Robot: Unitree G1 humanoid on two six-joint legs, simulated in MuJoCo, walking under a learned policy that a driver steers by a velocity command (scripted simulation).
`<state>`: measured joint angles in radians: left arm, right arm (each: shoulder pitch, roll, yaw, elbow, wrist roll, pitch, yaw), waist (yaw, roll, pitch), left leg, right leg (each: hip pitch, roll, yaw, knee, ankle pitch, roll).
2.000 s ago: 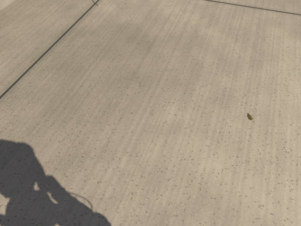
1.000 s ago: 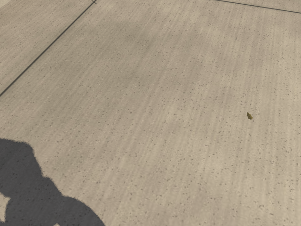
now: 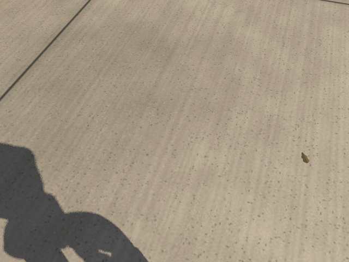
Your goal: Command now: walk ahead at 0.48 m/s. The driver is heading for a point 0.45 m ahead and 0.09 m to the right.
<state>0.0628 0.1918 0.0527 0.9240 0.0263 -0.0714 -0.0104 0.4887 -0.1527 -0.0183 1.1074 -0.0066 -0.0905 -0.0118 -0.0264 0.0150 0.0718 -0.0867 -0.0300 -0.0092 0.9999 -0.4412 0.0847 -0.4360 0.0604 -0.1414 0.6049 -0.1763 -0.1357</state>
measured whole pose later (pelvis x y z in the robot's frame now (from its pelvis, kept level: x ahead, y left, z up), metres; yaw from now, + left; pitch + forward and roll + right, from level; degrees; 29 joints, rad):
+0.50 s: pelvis +0.29 +0.03 +0.01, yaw -1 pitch +1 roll -1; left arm 0.49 0.16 0.02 1.09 0.01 -0.09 0.02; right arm 0.01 -0.16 -0.04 0.89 -0.05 -0.09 0.01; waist 0.06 0.00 0.08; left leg -0.45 -0.01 0.10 0.51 -0.07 0.10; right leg 0.06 0.04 -0.07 0.51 -0.44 -0.06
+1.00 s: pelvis +0.40 +0.03 +0.03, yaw -1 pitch -1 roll +1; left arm 0.27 0.13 0.00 1.09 0.01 -0.02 0.04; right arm 0.30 -0.14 -0.01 1.05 -0.01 -0.04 -0.02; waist -0.02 0.01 0.01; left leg -0.17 -0.05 0.11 0.39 -0.21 0.07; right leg -0.21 -0.03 -0.02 0.46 -0.23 0.00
